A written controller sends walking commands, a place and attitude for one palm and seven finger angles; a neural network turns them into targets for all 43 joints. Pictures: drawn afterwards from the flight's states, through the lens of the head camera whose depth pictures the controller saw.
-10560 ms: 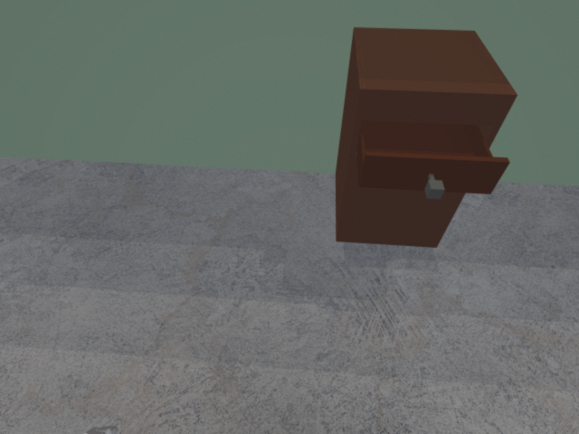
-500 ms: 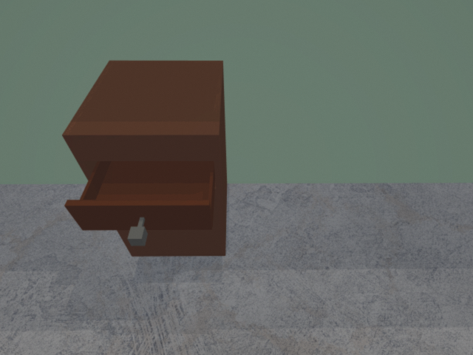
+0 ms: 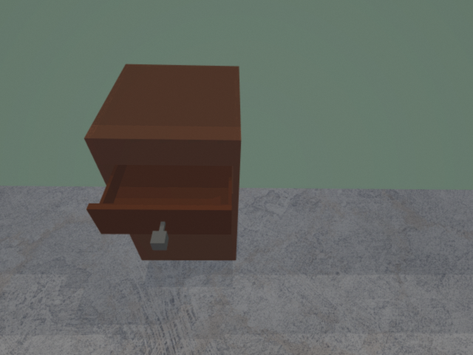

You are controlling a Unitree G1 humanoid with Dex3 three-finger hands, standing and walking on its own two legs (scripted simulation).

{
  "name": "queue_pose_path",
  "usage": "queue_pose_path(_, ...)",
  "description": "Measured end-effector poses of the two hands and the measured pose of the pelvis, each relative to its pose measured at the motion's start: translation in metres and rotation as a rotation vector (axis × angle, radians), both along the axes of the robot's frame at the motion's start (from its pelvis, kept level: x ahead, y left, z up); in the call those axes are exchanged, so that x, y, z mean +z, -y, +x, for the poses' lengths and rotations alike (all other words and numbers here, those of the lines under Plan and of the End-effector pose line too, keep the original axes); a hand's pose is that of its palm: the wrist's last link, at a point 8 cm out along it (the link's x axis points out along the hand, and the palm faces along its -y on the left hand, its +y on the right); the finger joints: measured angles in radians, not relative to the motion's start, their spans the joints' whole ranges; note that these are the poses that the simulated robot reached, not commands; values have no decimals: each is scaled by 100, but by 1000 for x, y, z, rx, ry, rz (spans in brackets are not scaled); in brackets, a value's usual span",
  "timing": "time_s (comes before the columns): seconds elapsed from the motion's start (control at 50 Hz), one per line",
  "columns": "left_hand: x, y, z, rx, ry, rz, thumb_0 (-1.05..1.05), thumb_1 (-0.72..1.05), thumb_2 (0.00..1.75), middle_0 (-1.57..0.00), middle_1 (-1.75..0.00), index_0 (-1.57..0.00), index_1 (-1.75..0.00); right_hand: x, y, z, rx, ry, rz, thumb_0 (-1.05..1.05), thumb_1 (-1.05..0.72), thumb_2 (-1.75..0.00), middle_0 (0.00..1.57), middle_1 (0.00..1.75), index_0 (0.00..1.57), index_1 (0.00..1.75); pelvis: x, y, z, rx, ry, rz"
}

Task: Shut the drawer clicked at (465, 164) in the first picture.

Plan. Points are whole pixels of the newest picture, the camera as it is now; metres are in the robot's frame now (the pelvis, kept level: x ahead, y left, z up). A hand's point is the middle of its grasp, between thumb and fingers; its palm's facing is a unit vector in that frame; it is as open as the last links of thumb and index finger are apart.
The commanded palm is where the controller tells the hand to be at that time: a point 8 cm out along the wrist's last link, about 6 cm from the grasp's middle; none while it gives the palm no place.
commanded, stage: raise the hand and make a fist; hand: left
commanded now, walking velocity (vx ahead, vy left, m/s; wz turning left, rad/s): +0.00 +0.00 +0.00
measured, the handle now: (160, 234) +0.45 +0.24 -0.21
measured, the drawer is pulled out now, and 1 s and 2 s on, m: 0.17 0.17 0.17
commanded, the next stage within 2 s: bring the fist close to the handle in 1.88 s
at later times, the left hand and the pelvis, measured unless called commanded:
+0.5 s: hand (143, 351) +0.15 +0.18 -0.10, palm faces +0.17 -0.98 -0.04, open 5.4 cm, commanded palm +0.15 +0.23 -0.09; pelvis -0.03 -0.04 -0.12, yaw +3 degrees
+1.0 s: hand (145, 315) +0.21 +0.19 -0.11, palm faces +0.04 -1.00 -0.04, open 3.3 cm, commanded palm +0.19 +0.24 -0.10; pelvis -0.04 -0.04 -0.13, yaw +2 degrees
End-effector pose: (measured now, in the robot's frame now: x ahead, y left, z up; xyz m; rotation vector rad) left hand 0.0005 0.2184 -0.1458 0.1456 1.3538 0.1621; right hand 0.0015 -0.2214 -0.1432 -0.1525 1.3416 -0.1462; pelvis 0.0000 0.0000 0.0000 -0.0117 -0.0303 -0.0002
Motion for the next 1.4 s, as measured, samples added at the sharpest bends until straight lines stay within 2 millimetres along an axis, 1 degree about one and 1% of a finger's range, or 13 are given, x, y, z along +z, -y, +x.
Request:
queue_pose_path(0.04,17,-8,20,86,145,10,1,92,90,-20,-30,-21,-30,6,3,3,-1,71,-19,1,-93,-90,20,30,21,30,-1,0,-2,0,-9,6)
queue_pose_path(0.16,108,-13,131,60,891,52,2,93,90,-25,-35,-25,-35,19,23,55,74,443,-54,1,-92,-90,20,30,21,30,-18,4,-16,48,-98,31)
queue_pose_path(0.24,126,0,172,-37,1303,-48,1,92,90,-30,-41,-30,-41,17,41,106,146,635,-84,1,-91,-90,20,30,21,30,-50,11,-28,31,-218,22)
queue_pose_path(0.3,107,14,173,-150,1434,-123,1,92,90,-35,-47,-35,-47,16,50,143,191,762,-104,1,-91,-90,20,30,21,30,-79,19,-34,20,-278,19)
queue_pose_path(0.4,48,14,146,-106,1242,-158,1,91,90,-45,-57,-46,-57,11,49,194,253,874,-103,1,-91,-90,19,30,20,30,-110,31,-36,28,-329,13)
queue_pose_path(0.48,45,-4,124,-24,1218,-40,2,90,90,-53,-65,-53,-65,-3,38,212,291,868,-76,1,-91,-90,19,30,20,30,-119,41,-34,42,-352,-12)
queue_pose_path(0.58,63,-11,137,-105,1340,4,2,90,90,-63,-76,-63,-76,-39,26,204,329,768,-18,1,-90,-90,20,30,20,30,-128,49,-36,66,-382,-44)
queue_pose_path(0.68,51,-6,172,-177,1285,-105,2,90,90,-73,-87,-73,-87,-70,29,172,267,643,13,1,-90,-90,20,30,21,30,-132,52,-39,60,-406,-43)
queue_pose_path(0.82,50,-16,189,-120,1244,-83,2,90,90,-87,-102,-87,-102,-75,52,125,150,523,-26,1,-90,-90,20,30,21,30,-124,50,-37,41,-415,-21)
queue_pose_path(0.92,49,-25,189,-127,1268,-63,2,90,90,-97,-113,-97,-113,-70,68,109,142,487,-85,1,-90,-90,20,30,21,30,-123,44,-38,37,-420,-22)
queue_pose_path(1.08,38,-24,194,-148,1301,-110,2,90,90,-113,-130,-113,-130,-63,68,118,176,529,-138,1,-90,-90,20,30,20,30,-129,31,-42,36,-428,-34)
queue_pose_path(1.26,37,-23,204,-153,1322,-120,2,90,90,-130,-149,-130,-149,-63,31,144,234,582,-78,1,-90,-90,20,30,21,30,-133,19,-44,41,-435,-49)
queue_pose_path(1.4,32,-17,219,-154,1319,-120,2,90,90,-137,-157,-138,-157,-73,9,149,258,557,-33,1,-90,-90,20,30,21,30,-136,13,-44,42,-446,-54)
